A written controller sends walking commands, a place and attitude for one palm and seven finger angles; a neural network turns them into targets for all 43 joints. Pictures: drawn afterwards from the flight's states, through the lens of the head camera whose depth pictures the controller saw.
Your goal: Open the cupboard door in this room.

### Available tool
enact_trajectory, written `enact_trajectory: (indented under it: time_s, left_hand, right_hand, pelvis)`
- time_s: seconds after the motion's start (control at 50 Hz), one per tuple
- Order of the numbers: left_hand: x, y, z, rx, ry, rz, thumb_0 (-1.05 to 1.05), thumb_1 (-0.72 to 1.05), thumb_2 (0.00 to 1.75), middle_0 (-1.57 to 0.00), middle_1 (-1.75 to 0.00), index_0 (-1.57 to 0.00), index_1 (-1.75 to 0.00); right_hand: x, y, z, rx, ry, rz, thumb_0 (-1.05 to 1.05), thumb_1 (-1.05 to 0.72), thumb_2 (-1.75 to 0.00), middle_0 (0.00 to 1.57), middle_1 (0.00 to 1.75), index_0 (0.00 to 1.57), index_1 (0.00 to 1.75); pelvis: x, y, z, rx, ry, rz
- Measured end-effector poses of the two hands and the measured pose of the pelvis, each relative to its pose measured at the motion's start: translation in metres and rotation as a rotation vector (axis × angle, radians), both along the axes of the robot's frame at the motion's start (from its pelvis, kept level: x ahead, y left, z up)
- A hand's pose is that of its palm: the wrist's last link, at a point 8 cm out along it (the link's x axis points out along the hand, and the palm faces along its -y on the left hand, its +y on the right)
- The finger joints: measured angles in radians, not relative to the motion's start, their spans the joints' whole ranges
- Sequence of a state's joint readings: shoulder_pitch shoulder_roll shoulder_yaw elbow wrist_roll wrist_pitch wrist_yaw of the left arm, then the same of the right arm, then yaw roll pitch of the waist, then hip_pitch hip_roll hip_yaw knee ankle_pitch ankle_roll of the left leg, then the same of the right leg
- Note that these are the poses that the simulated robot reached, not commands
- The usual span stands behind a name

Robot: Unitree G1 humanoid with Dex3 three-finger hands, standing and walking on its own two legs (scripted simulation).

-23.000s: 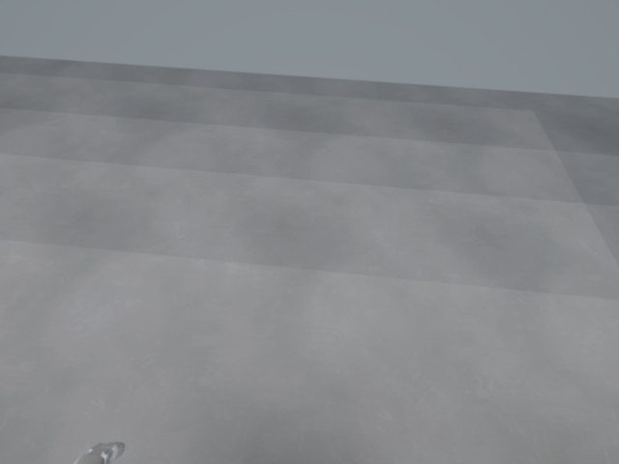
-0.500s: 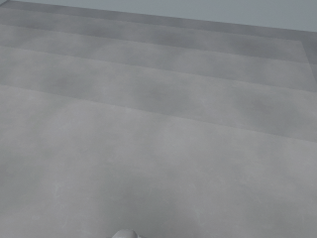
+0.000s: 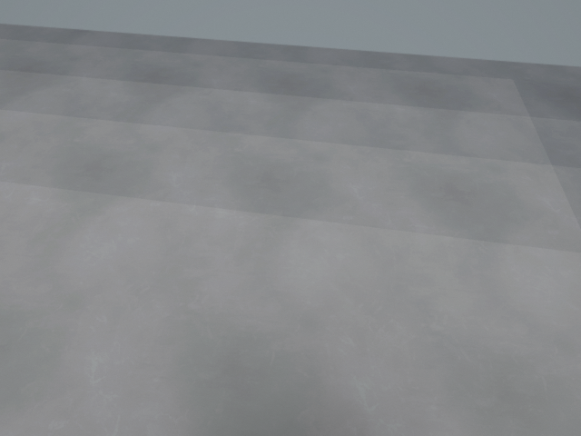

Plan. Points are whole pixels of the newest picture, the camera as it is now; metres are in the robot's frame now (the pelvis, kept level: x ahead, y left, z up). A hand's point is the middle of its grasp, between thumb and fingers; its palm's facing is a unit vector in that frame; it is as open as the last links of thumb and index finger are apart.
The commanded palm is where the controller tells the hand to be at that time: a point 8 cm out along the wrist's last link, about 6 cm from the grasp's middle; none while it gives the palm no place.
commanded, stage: turn or walk to find it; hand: left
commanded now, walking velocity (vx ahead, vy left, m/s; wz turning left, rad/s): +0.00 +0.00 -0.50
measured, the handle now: out of the picture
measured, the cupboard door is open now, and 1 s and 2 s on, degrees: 0 0 0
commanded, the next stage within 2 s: none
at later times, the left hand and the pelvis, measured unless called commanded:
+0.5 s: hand out of the picture +0.09 +0.19 -0.16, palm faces -0.19 -0.95 -0.24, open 7.4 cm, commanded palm none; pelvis -0.03 +0.00 +0.00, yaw -14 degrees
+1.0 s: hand out of the picture +0.13 +0.12 -0.16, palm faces -0.51 -0.82 -0.26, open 7.4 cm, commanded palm none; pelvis -0.06 +0.00 -0.01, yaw -30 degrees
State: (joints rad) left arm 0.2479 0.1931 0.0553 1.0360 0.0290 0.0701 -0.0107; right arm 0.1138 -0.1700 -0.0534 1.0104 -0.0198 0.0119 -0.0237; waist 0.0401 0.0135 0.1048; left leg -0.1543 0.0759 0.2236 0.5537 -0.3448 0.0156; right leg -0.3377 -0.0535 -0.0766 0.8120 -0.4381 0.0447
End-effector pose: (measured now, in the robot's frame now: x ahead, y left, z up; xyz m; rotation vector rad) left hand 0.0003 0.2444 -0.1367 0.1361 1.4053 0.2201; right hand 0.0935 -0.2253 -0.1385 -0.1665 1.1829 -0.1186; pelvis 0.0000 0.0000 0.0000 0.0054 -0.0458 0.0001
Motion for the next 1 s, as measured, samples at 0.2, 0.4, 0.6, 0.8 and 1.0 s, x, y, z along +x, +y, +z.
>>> enact_trajectory:
  time_s: [0.2,0.4,0.6,0.8,1.0]
  left_hand:
    - [0.057,-0.028,0.013,0.045,-0.137,-0.144,0.00,0.90,0.90,-0.20,-0.30,-0.20,-0.29]
    - [0.086,-0.025,0.019,0.021,-0.173,-0.272,0.00,0.90,0.90,-0.20,-0.30,-0.21,-0.29]
    - [0.109,0.011,0.000,-0.010,-0.173,-0.365,0.00,0.90,0.90,-0.20,-0.30,-0.20,-0.29]
    - [0.126,0.006,0.013,-0.016,-0.138,-0.485,0.00,0.91,0.90,-0.20,-0.30,-0.20,-0.29]
    - [0.149,-0.076,0.012,-0.018,-0.220,-0.676,0.00,0.91,0.90,-0.20,-0.30,-0.20,-0.29]
  right_hand:
    - [-0.072,-0.064,-0.010,-0.041,0.128,-0.137,0.01,-0.91,-0.90,0.20,0.30,0.20,0.30]
    - [-0.100,-0.066,0.011,-0.075,0.083,-0.219,0.01,-0.91,-0.90,0.19,0.30,0.20,0.30]
    - [-0.126,-0.016,0.021,-0.102,0.002,-0.299,0.01,-0.90,-0.90,0.20,0.30,0.20,0.30]
    - [-0.188,0.018,0.020,-0.044,0.084,-0.443,0.01,-0.90,-0.89,0.20,0.30,0.20,0.30]
    - [-0.270,0.002,-0.016,0.021,0.172,-0.618,0.01,-0.90,-0.89,0.20,0.30,0.20,0.30]
  pelvis:
    - [-0.014,-0.026,-0.002,0.011,0.017,-0.092]
    - [-0.023,-0.018,0.007,0.019,0.033,-0.190]
    - [-0.035,0.023,-0.001,-0.001,0.034,-0.300]
    - [-0.040,0.031,0.010,-0.017,0.045,-0.417]
    - [-0.064,0.002,-0.008,-0.003,0.042,-0.529]
